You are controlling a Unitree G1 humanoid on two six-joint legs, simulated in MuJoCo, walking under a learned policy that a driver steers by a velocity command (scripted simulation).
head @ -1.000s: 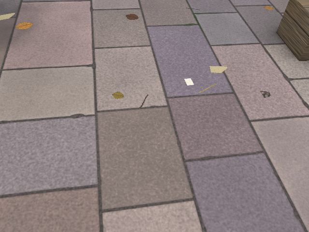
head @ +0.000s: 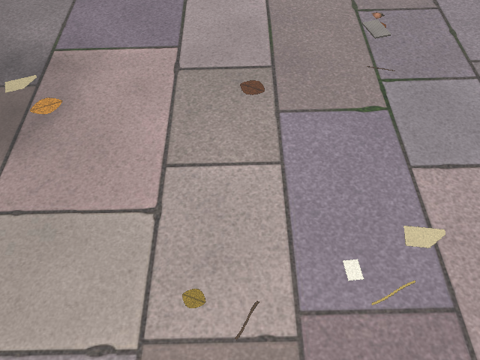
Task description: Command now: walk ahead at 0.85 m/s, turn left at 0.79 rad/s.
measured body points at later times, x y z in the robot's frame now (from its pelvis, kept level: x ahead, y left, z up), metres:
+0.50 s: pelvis +0.33 -0.05 +0.01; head +0.35 -0.03 +0.46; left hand +0.27 +0.24 -0.10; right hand +0.62 -0.22 -0.07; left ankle +0.31 +0.07 -0.64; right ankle +0.41 -0.14 -0.73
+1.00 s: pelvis +0.53 +0.22 +0.01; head +0.53 +0.25 +0.45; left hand +0.41 +0.47 -0.13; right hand +0.76 +0.05 -0.10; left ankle +0.45 +0.25 -0.73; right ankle +0.61 +0.05 -0.62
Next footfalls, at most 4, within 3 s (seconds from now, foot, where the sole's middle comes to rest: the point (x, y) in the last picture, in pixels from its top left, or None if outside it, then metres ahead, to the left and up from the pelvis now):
0.22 right None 0.45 -0.13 -0.77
0.82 left None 0.48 0.28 -0.77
1.28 right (110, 239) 0.88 0.45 -0.77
1.70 left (47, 161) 1.24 0.74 -0.77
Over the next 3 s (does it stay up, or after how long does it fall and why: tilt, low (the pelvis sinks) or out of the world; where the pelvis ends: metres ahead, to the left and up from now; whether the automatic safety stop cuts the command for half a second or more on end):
stays up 1.63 0.54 0.02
